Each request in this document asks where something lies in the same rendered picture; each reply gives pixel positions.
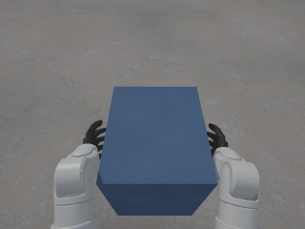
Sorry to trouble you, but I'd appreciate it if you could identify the carton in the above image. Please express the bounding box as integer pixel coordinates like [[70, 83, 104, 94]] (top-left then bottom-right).
[[95, 86, 218, 216]]

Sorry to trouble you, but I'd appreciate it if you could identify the robot left hand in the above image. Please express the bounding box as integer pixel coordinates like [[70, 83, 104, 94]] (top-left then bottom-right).
[[83, 119, 107, 159]]

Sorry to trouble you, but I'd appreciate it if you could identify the left robot forearm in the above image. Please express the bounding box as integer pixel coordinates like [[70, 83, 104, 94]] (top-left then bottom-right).
[[51, 143, 100, 229]]

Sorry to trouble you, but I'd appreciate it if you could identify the robot right hand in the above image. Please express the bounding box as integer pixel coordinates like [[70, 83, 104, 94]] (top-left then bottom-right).
[[207, 123, 228, 157]]

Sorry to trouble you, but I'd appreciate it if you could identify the right robot forearm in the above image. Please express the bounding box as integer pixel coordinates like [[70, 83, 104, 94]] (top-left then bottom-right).
[[213, 147, 261, 229]]

